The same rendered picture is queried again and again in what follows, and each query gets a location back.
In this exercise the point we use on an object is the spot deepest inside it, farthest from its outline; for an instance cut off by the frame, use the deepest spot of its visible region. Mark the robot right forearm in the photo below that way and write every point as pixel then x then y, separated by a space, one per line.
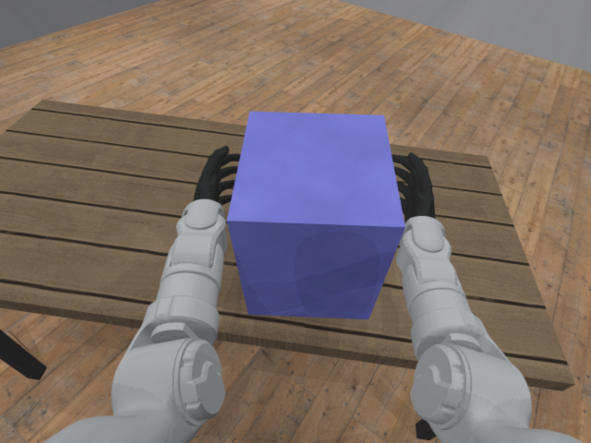
pixel 434 296

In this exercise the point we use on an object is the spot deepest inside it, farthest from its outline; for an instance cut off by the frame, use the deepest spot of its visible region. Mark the table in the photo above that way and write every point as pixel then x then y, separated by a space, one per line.
pixel 89 202

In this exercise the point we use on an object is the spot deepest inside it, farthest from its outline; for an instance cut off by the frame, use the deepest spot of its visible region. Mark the carton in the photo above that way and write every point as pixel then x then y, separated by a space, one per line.
pixel 315 217

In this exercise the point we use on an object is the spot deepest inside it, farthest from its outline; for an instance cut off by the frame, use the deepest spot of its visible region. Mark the right robot upper arm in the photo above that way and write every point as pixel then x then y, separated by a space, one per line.
pixel 472 397

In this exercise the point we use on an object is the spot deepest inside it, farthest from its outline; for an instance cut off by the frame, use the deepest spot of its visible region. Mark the robot left hand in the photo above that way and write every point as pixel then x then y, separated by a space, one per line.
pixel 209 186

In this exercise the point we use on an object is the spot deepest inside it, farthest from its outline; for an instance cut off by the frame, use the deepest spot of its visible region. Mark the robot left forearm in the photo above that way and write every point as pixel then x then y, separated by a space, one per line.
pixel 187 299

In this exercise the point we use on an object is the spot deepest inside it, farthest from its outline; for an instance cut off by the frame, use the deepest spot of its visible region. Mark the left robot upper arm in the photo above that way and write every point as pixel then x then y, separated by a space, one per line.
pixel 162 393

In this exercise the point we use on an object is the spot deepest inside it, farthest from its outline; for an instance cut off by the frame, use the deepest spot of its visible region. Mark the robot right hand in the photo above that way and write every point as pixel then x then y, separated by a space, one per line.
pixel 419 198

